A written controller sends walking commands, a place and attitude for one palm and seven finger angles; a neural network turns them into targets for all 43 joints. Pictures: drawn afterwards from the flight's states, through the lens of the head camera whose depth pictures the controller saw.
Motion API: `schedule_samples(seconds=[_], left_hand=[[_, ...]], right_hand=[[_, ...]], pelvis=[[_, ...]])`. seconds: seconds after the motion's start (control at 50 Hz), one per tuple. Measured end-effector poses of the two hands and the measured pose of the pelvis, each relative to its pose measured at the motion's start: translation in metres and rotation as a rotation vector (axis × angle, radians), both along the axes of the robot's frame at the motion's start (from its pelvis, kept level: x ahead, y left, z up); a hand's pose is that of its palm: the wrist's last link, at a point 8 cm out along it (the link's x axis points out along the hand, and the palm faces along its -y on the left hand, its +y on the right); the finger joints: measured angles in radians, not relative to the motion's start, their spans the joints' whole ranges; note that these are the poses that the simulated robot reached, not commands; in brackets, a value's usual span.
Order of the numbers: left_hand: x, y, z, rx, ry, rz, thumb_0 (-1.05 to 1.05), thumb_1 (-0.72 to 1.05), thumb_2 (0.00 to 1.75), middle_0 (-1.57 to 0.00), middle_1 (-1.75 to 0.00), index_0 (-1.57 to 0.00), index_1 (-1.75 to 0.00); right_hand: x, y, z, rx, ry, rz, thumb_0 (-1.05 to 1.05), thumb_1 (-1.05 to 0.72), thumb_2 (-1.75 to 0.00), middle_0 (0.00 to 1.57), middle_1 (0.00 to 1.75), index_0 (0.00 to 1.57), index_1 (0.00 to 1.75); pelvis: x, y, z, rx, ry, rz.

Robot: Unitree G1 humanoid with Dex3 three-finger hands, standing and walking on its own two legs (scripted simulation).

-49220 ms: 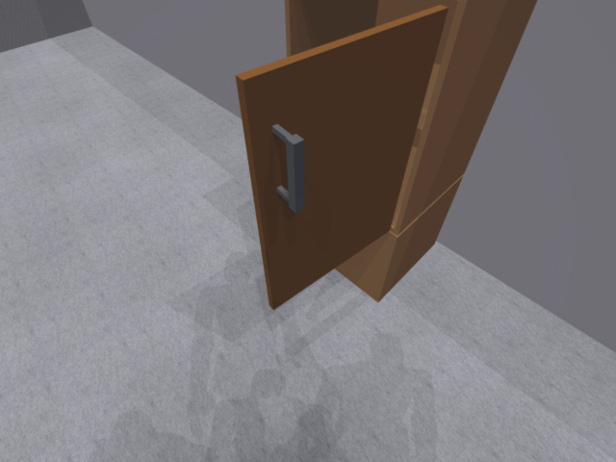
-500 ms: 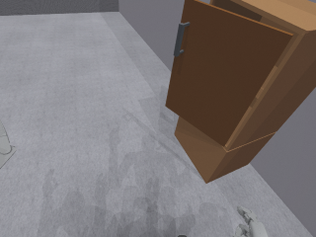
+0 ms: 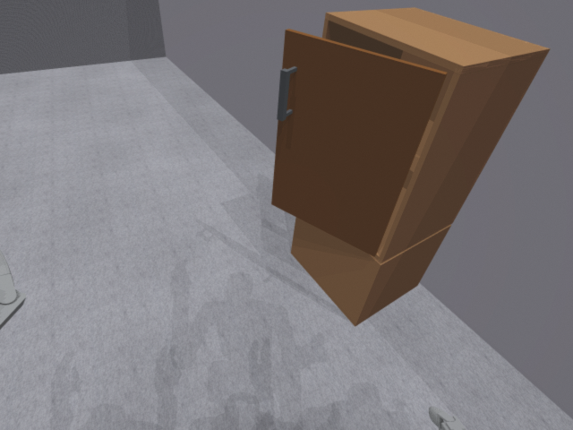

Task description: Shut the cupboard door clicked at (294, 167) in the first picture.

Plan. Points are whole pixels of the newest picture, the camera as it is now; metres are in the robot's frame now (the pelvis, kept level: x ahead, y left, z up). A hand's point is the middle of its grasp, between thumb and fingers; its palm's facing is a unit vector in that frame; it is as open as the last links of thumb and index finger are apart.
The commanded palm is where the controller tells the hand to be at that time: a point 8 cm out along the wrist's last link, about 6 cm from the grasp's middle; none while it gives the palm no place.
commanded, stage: stop stepping back and stand still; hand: left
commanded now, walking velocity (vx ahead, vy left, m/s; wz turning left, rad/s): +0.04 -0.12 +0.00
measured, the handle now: (287, 93) +0.95 +0.00 +0.09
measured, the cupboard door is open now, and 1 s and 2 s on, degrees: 22 22 22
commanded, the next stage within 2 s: let the arm hang, fingers relaxed in 0.86 s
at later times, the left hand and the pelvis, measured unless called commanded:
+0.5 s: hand (23, 282) +0.23 +0.29 +0.17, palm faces +0.43 -0.80 -0.42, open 7.4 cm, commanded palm +0.15 +0.32 +0.17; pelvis +0.00 +0.03 -0.01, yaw -3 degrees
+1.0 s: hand (38, 306) +0.22 +0.29 +0.13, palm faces +0.36 -0.82 -0.45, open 7.4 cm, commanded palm none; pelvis +0.01 +0.03 -0.01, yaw -2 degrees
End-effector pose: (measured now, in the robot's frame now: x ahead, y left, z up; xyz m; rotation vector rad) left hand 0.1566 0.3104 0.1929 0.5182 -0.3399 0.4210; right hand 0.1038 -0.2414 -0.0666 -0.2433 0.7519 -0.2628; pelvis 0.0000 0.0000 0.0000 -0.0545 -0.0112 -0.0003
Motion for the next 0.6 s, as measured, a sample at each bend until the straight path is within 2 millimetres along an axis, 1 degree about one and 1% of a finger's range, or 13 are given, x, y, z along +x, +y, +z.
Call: schedule_samples(seconds=[0.06,0.14,0.18,0.24,0.32,0.38,0.42,0.52,0.6], left_hand=[[-0.011,-0.003,0.003,0.027,0.005,0.011,0.01,0.89,0.9,-0.21,-0.3,-0.21,-0.3],[-0.018,-0.009,-0.011,0.012,0.052,0.001,0.01,0.89,0.9,-0.21,-0.3,-0.21,-0.3],[-0.021,-0.009,-0.019,-0.022,0.068,0.003,0.01,0.89,0.9,-0.21,-0.3,-0.21,-0.3],[-0.021,-0.004,-0.029,-0.067,0.067,0.019,0.01,0.89,0.9,-0.21,-0.3,-0.21,-0.3],[-0.011,0.008,-0.029,-0.085,-0.01,0.023,0.01,0.89,0.9,-0.21,-0.3,-0.21,-0.3],[0.002,0.015,-0.023,-0.073,-0.051,0.011,0.01,0.89,0.9,-0.21,-0.3,-0.21,-0.3],[0.011,0.017,-0.018,-0.044,-0.037,-0.002,0.01,0.89,0.9,-0.21,-0.3,-0.21,-0.3],[0.03,0.013,-0.01,0.025,0.037,-0.044,0.01,0.89,0.9,-0.21,-0.3,-0.21,-0.3],[0.034,0.006,-0.016,0.038,0.119,-0.067,0.01,0.89,0.9,-0.21,-0.3,-0.21,-0.3]], right_hand=[[-0.002,0.0,-0.003,0.01,-0.006,0.027,0.01,-0.9,-0.89,0.2,0.3,0.2,0.3],[-0.002,-0.002,-0.018,0.019,0.007,0.05,0.01,-0.9,-0.89,0.2,0.3,0.2,0.3],[-0.004,-0.002,-0.022,0.028,0.025,0.041,0.01,-0.9,-0.89,0.2,0.3,0.2,0.3],[-0.006,0.0,-0.021,0.019,0.043,0.029,0.01,-0.9,-0.89,0.2,0.3,0.2,0.3],[0.001,0.006,-0.02,-0.034,0.039,0.046,0.01,-0.9,-0.89,0.2,0.3,0.2,0.3],[0.011,0.015,-0.018,-0.032,0.019,0.036,0.02,-0.9,-0.89,0.2,0.3,0.2,0.3],[0.018,0.023,-0.015,-0.009,-0.009,0.033,0.02,-0.9,-0.89,0.2,0.3,0.2,0.3],[0.032,0.042,-0.013,0.066,-0.029,0.051,0.01,-0.9,-0.89,0.2,0.3,0.2,0.3],[0.039,0.046,-0.016,0.101,-0.012,0.053,0.01,-0.9,-0.89,0.2,0.3,0.2,0.3]], pelvis=[[-0.008,-0.002,-0.003,0.026,0.015,-0.013],[-0.022,0.0,-0.012,0.023,0.003,-0.03],[-0.022,0.003,-0.012,0.025,-0.003,-0.037],[-0.015,0.006,-0.011,0.037,-0.004,-0.039],[-0.007,0.016,-0.017,0.027,-0.005,-0.012],[-0.005,0.023,-0.018,0.047,-0.012,-0.028],[-0.003,0.025,-0.016,0.053,-0.006,-0.041],[0.002,0.025,-0.009,0.044,0.03,-0.049],[0.007,0.023,-0.007,0.042,0.052,-0.057]])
